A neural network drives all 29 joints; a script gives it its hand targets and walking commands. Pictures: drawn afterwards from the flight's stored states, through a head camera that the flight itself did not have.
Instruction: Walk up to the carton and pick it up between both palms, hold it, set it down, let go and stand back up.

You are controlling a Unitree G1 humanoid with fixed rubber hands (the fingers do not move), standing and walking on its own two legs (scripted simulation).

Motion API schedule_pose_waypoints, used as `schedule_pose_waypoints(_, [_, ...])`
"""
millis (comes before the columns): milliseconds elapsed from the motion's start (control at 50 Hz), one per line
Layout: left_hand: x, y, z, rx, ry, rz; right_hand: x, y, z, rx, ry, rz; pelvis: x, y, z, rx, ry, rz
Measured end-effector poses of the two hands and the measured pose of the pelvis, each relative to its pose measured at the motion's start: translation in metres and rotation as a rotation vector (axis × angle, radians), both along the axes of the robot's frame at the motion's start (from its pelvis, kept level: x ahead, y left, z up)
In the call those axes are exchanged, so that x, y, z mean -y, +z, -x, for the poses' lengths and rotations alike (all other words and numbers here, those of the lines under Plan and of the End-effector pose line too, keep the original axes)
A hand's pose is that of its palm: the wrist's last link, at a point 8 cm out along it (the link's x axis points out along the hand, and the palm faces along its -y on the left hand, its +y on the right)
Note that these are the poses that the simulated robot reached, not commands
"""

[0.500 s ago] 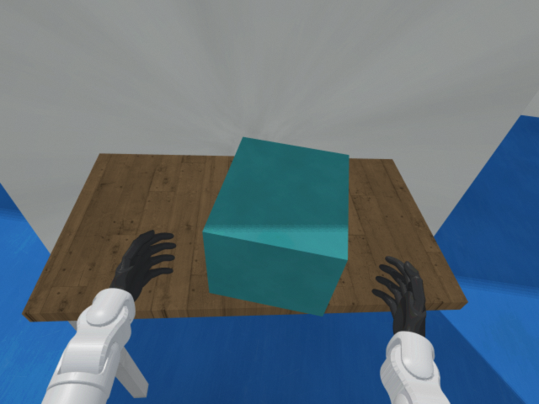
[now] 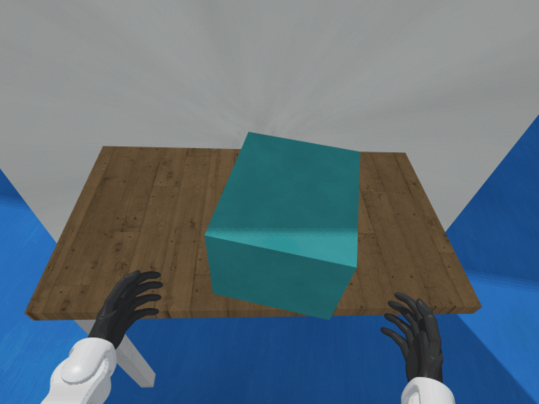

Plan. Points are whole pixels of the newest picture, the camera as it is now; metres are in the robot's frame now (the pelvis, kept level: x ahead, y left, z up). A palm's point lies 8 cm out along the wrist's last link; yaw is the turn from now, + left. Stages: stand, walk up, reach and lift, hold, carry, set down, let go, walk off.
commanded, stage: set down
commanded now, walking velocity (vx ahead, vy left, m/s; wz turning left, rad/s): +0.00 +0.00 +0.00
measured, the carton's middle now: (287, 222) +0.42 -0.02 +0.01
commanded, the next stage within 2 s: let go in 1.58 s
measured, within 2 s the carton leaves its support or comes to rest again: neither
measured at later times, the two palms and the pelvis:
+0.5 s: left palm (119, 333) +0.22 +0.22 +0.00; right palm (427, 361) +0.18 -0.20 +0.02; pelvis +0.01 -0.01 +0.00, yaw +0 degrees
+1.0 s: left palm (121, 347) +0.21 +0.22 -0.02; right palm (427, 377) +0.17 -0.22 -0.02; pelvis +0.01 -0.01 +0.00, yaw +0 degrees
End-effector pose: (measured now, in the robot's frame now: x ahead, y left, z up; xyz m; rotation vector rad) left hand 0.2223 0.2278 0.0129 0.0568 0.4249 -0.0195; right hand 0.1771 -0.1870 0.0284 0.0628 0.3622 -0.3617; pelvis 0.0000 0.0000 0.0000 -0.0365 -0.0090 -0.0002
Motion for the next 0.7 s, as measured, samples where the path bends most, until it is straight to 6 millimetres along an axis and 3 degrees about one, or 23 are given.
schedule_pose_waypoints(500, [0.008, -0.012, 0.003, -0.096, -0.013, -0.07, 0.014, -0.009, -0.007, -0.026, 0.077, -0.01, 0.006, 0.001, -0.008, -0.011, -0.001, -0.005])
schedule_pose_waypoints(700, [0.011, -0.018, 0.007, -0.133, -0.02, -0.093, 0.022, -0.027, 0.0, -0.08, 0.095, -0.011, 0.007, 0.001, -0.01, -0.013, -0.001, -0.006])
